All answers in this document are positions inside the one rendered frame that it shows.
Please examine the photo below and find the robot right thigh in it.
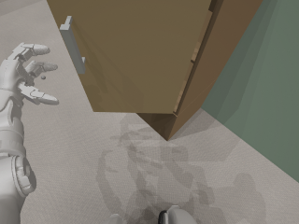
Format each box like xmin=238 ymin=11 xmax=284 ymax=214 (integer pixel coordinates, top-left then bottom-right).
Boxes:
xmin=164 ymin=208 xmax=197 ymax=224

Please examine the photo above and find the robot left shin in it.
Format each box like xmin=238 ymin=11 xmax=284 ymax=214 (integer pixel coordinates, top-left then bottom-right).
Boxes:
xmin=110 ymin=214 xmax=120 ymax=218

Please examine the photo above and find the robot left forearm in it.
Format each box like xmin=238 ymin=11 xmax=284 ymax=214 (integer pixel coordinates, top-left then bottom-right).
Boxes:
xmin=0 ymin=90 xmax=26 ymax=160

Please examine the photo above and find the left robot hand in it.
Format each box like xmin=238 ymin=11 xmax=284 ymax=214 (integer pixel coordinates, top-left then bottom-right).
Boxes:
xmin=0 ymin=42 xmax=60 ymax=105

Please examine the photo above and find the handle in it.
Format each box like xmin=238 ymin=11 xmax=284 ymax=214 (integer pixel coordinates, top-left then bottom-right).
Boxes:
xmin=59 ymin=16 xmax=86 ymax=75

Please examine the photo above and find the cupboard door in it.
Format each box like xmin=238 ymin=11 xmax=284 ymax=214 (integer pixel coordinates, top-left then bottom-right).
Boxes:
xmin=47 ymin=0 xmax=211 ymax=114

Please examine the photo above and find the left robot upper arm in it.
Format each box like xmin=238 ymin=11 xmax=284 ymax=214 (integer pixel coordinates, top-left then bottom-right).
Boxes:
xmin=0 ymin=155 xmax=36 ymax=224

